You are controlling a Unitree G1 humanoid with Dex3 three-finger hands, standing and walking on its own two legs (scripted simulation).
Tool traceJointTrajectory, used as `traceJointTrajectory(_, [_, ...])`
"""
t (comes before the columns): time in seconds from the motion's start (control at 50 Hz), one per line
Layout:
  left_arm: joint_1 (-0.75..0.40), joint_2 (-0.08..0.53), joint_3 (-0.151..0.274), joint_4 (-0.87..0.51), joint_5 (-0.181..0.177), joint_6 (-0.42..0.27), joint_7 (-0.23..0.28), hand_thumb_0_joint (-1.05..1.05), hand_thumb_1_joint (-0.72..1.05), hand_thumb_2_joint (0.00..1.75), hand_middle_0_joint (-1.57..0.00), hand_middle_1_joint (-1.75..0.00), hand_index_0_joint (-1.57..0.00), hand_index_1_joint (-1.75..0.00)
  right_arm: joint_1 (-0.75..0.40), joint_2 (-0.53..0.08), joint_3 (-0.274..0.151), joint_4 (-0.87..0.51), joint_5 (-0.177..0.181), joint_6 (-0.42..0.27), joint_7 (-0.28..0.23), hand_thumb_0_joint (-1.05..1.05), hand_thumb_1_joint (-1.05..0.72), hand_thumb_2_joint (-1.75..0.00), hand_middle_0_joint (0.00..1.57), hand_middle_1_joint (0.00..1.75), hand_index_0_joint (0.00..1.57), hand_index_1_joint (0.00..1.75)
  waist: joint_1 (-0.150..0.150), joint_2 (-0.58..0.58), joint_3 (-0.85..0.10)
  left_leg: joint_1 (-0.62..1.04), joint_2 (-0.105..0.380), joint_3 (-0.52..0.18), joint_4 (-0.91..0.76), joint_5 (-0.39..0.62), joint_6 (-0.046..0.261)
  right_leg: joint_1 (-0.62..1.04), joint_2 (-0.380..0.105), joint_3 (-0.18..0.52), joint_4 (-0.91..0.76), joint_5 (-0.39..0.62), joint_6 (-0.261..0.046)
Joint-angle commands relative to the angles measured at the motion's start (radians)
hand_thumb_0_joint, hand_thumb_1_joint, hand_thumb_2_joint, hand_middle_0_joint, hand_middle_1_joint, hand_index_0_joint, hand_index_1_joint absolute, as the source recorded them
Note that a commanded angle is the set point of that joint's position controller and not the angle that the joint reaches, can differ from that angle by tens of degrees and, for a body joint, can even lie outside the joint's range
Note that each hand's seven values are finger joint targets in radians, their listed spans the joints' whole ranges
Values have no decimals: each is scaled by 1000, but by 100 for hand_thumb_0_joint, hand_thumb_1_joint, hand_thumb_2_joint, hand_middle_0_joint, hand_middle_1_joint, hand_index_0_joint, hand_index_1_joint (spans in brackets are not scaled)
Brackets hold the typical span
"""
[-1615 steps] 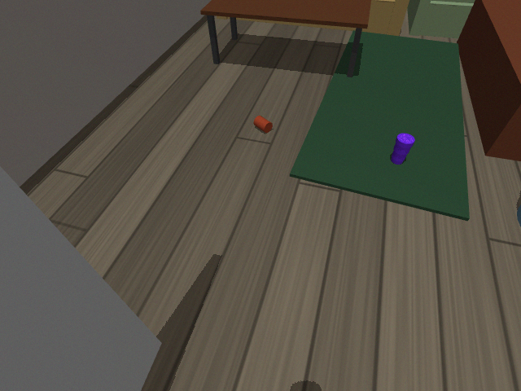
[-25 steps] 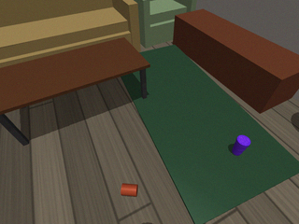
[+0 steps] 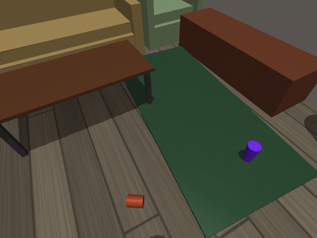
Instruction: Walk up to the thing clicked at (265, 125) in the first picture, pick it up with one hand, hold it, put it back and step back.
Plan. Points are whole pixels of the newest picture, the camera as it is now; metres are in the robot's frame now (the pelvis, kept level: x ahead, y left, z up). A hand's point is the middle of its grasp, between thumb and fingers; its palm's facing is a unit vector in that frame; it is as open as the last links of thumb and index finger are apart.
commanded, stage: stand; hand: left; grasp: from above
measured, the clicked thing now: (135, 200) +0.46 +0.21 -0.74
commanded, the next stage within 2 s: step back in 1.32 s
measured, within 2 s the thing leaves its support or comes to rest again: neither
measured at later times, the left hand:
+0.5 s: hand out of the picture +0.09 +0.23 -0.16, palm faces -0.01 -0.94 -0.33, open 7.4 cm
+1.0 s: hand out of the picture +0.09 +0.24 -0.16, palm faces -0.03 -0.94 -0.34, open 7.4 cm
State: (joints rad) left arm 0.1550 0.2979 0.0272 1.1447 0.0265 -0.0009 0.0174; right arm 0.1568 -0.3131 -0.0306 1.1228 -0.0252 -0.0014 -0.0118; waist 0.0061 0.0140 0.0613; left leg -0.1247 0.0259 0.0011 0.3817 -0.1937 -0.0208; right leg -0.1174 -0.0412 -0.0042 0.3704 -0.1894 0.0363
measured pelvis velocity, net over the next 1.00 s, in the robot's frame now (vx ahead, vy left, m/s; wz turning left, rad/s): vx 0.01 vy -0.01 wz -0.02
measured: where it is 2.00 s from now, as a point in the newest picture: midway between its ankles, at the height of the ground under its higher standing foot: outside the picture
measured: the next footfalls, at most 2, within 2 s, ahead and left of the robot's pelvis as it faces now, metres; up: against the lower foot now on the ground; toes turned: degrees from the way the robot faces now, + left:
right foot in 1.76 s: -0.04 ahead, -0.14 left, +0.00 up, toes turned -1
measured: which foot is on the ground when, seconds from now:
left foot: down 0.00-1.00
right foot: down 0.00-1.00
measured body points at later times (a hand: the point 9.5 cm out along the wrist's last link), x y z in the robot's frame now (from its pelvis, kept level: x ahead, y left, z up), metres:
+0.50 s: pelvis +0.01 -0.01 +0.00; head +0.02 -0.01 +0.45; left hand +0.09 +0.28 -0.13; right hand +0.07 -0.30 -0.14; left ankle +0.01 +0.13 -0.75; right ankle +0.01 -0.14 -0.75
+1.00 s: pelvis +0.01 -0.01 +0.00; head +0.02 -0.01 +0.45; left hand +0.09 +0.28 -0.13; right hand +0.08 -0.31 -0.14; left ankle +0.01 +0.13 -0.75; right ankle +0.01 -0.14 -0.75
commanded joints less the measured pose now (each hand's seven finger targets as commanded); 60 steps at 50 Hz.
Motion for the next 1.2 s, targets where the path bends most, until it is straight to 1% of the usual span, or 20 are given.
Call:
traceJointTrajectory(0.0, [-34, 196, 38, -55, -4, -21, 11, 0, 90, 90, -20, -30, -20, -30, -43, -189, -29, -55, 3, -25, -10, 0, -90, -90, 20, 30, 20, 30, -2, -4, -46, -6, 84, -71, -86, 39, 36, -9, -77, 69, -73, 66, -43])
traceJointTrajectory(0.02, [-31, 196, 37, -51, -5, -21, 11, 0, 90, 90, -20, -30, -20, -30, -49, -186, -29, -55, 4, -24, -9, 0, -90, -90, 20, 30, 20, 30, 1, -32, -34, -2, 84, -71, -82, 56, 35, -19, -78, 69, -76, 64, -44])
traceJointTrajectory(0.08, [-43, 199, 38, -58, -9, -23, 11, 0, 90, 90, -20, -30, -20, -30, -39, -197, -27, -49, 4, -25, -12, 0, -90, -90, 20, 30, 20, 30, -4, -9, -64, 20, 92, -61, -70, 119, 35, 3, -82, 73, -67, 135, -44])
traceJointTrajectory(0.14, [-50, 202, 35, -52, -7, -21, 10, 0, 90, 90, -20, -30, -20, -30, -43, -191, -23, -44, 5, -20, -10, 0, -90, -90, 20, 30, 20, 30, -6, -27, -36, -8, 88, -61, -84, 66, 32, -8, -76, 72, -81, 65, -42])
traceJointTrajectory(0.16, [-50, 203, 36, -52, -8, -20, 9, 0, 90, 90, -20, -30, -20, -30, -40, -198, -23, -42, 5, -20, -10, 0, -90, -90, 20, 30, 20, 30, -7, -18, -36, -10, 89, -60, -84, 46, 35, -3, -78, 76, -84, 64, -43])
traceJointTrajectory(0.2, [-51, 199, 35, -50, -8, -20, 8, 0, 90, 90, -20, -30, -20, -30, -49, -191, -19, -43, 7, -21, -10, 0, -90, -90, 20, 30, 20, 30, -6, -12, -37, -7, 91, -62, -86, 68, 33, -5, -75, 68, -77, 85, -42])
traceJointTrajectory(0.22, [-50, 206, 36, -48, -9, -20, 7, 0, 90, 90, -20, -30, -20, -30, -45, -192, -19, -40, 6, -21, -10, 0, -90, -90, 20, 30, 20, 30, -4, -21, -31, -12, 89, -62, -96, 47, 31, -6, -76, 74, -83, 64, -43])
traceJointTrajectory(0.4, [-65, 209, 35, -53, -13, -22, 4, 0, 90, 90, -20, -30, -20, -30, -53, -204, -19, -35, 8, -28, -11, 0, -90, -90, 20, 30, 20, 30, -4, -10, -71, 33, 103, -53, -82, 166, 29, 11, -82, 73, -63, 168, -48])
traceJointTrajectory(0.46, [-73, 212, 36, -57, -12, -22, 5, 0, 90, 90, -20, -30, -20, -30, -63, -207, -18, -37, 8, -28, -10, 0, -90, -90, 20, 30, 20, 30, -5, 2, -70, 24, 103, -52, -86, 164, 29, 15, -79, 67, -64, 168, -44])
traceJointTrajectory(0.52, [-74, 214, 35, -51, -12, -23, 5, 0, 90, 90, -20, -30, -20, -30, -66, -197, -16, -35, 8, -26, -10, 0, -90, -90, 20, 30, 20, 30, -5, -38, -68, 41, 105, -55, -88, 161, 28, 5, -80, 68, -65, 169, -46])
traceJointTrajectory(0.62, [-80, 217, 34, -59, -13, -23, 4, 0, 90, 90, -20, -30, -20, -30, -66, -214, -19, -35, 7, -27, -8, 0, -90, -90, 20, 30, 20, 30, -7, -10, -81, 39, 106, -47, -90, 157, 29, 14, -82, 73, -72, 173, -45])
traceJointTrajectory(0.7, [-80, 227, 33, -60, -11, -26, 3, 0, 90, 90, -20, -30, -20, -30, -74, -208, -19, -37, 8, -24, -4, 0, -90, -90, 20, 30, 20, 30, -8, -30, -62, 32, 104, -52, -97, 118, 27, -7, -79, 71, -84, 122, -45])
traceJointTrajectory(0.74, [-80, 223, 33, -61, -12, -26, 2, 0, 90, 90, -20, -30, -20, -30, -78, -216, -20, -37, 7, -25, -4, 0, -90, -90, 20, 30, 20, 30, -7, -11, -72, 38, 106, -47, -91, 116, 29, -1, -80, 74, -83, 131, -46])
traceJointTrajectory(0.84, [-84, 232, 32, -71, -14, -31, 2, 0, 90, 90, -20, -30, -20, -30, -76, -221, -22, -36, 9, -25, -3, 0, -90, -90, 20, 30, 20, 30, -9, -6, -102, 53, 109, -43, -82, 178, 28, 22, -87, 77, -68, 216, -49])
traceJointTrajectory(0.9, [-89, 237, 31, -69, -14, -27, 2, 0, 90, 90, -20, -30, -20, -30, -77, -219, -20, -34, 9, -25, -4, 0, -90, -90, 20, 30, 20, 30, -11, -6, -75, 46, 111, -46, -97, 150, 27, 3, -83, 80, -75, 172, -51])
traceJointTrajectory(0.98, [-79, 233, 29, -65, -14, -24, -1, 0, 90, 90, -20, -30, -20, -30, -79, -222, -20, -31, 8, -23, -1, 0, -90, -90, 20, 30, 20, 30, -8, -12, -39, 25, 107, -47, -115, 50, 29, -29, -74, 80, -95, 64, -48])
traceJointTrajectory(1.0, [-89, 242, 31, -69, -12, -25, -1, 0, 90, 90, -20, -30, -20, -30, -79, -218, -22, -33, 7, -24, 0, 0, -90, -90, 20, 30, 20, 30, -11, -27, -70, 40, 111, -49, -111, 82, 29, -12, -78, 80, -84, 92, -53])
traceJointTrajectory(1.06, [-77, 234, 27, -68, -15, -27, -2, 0, 90, 90, -20, -30, -20, -30, -84, -224, -22, -32, 9, -24, 1, 0, -90, -90, 20, 30, 20, 30, -8, -10, -73, 44, 110, -45, -104, 111, 31, -5, -80, 85, -79, 135, -53])
traceJointTrajectory(1.12, [-80, 239, 27, -71, -15, -28, -2, 0, 90, 90, -20, -30, -20, -30, -75, -221, -21, -33, 8, -26, 2, 0, -90, -90, 20, 30, 20, 30, -10, -13, -66, 26, 107, -45, -112, 90, 25, -4, -79, 82, -81, 114, -53])
traceJointTrajectory(1.18, [-75, 238, 26, -71, -16, -28, -3, 0, 90, 90, -20, -30, -20, -30, -85, -221, -20, -37, 9, -26, 2, 0, -90, -90, 20, 30, 20, 30, -8, -15, -76, 47, 111, -42, -102, 120, 29, -11, -80, 82, -77, 145, -52])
